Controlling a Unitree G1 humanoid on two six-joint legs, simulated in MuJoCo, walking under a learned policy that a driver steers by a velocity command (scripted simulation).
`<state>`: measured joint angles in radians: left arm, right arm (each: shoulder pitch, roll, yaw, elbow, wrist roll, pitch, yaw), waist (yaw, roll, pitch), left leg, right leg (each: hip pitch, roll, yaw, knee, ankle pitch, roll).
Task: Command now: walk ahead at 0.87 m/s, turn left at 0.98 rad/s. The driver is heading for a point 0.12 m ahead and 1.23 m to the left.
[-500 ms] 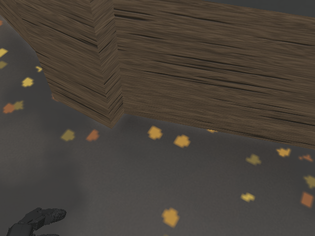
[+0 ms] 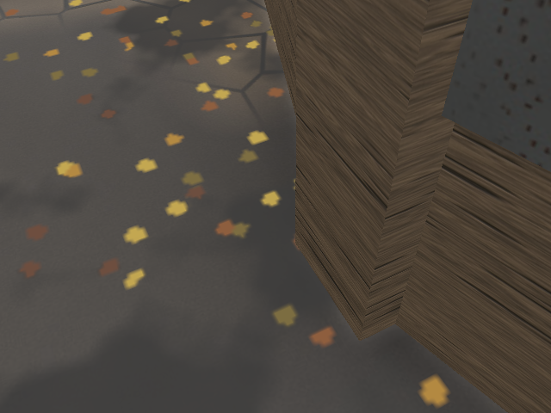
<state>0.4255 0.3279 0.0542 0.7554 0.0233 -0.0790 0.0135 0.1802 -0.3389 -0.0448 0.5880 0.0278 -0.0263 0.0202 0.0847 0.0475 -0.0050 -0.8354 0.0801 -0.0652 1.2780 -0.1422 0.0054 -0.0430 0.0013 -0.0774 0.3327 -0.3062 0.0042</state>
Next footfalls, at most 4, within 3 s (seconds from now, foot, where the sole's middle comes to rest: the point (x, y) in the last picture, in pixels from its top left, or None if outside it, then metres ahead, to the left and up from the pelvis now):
0.26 left None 0.35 0.15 -0.78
0.68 right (249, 301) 0.81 0.19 -0.78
1.08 left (114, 305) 0.77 0.57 -0.78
1.44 right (129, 244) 0.98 0.58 -0.78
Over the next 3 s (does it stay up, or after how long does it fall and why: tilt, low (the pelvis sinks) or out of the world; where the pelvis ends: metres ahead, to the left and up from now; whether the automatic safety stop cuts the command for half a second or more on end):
stays up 0.53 1.04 -0.01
